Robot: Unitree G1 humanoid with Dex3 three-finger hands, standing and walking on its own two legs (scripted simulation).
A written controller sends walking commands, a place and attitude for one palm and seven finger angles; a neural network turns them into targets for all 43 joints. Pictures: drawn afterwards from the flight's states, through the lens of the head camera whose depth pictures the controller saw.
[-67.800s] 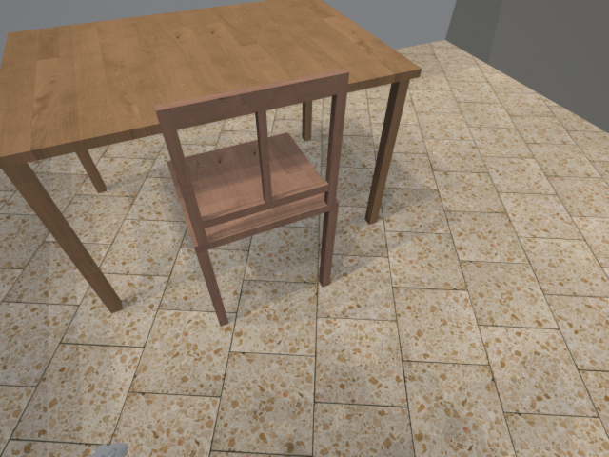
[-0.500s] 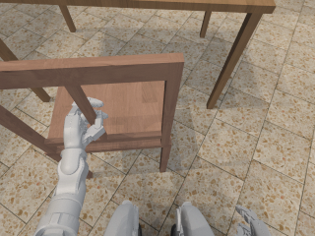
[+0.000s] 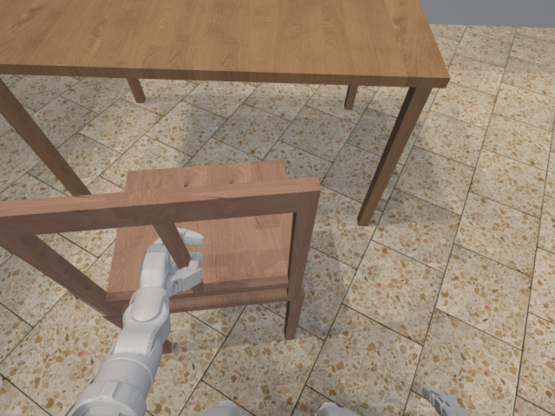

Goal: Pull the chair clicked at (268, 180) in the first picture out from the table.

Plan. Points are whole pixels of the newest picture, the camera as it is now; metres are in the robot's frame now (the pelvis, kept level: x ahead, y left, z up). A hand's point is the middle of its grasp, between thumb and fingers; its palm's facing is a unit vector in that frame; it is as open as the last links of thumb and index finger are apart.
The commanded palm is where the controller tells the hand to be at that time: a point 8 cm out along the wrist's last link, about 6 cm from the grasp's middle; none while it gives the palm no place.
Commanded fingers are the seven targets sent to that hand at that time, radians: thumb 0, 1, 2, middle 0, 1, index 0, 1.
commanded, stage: step backward, pulling the chair out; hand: left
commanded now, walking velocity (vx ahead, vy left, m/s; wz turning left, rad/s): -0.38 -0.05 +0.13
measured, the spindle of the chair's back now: (183, 259) +0.37 +0.16 -0.06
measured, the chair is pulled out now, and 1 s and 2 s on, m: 0.28 0.37 0.41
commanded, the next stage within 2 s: none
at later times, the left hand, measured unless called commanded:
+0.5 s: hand (198, 317) +0.27 +0.12 -0.05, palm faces +0.01 -0.99 -0.15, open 5.2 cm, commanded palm +0.26 +0.18 -0.04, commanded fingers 0.00 0.90 0.90 -0.50 -1.45 -0.50 -1.45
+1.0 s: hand (198, 327) +0.25 +0.12 -0.05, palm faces +0.01 -0.98 -0.18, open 5.3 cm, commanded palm +0.24 +0.17 -0.05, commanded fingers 0.00 0.90 0.90 -0.50 -1.45 -0.50 -1.45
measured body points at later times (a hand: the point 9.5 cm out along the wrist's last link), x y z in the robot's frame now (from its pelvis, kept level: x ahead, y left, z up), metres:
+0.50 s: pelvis -0.05 +0.00 +0.02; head +0.03 -0.02 +0.47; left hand +0.26 +0.17 -0.04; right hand +0.05 -0.26 -0.11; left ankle +0.01 +0.10 -0.71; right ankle +0.00 -0.11 -0.71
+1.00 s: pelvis -0.07 -0.01 +0.02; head +0.01 -0.02 +0.46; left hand +0.25 +0.17 -0.04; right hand +0.02 -0.27 -0.11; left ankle +0.01 +0.10 -0.71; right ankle +0.00 -0.11 -0.71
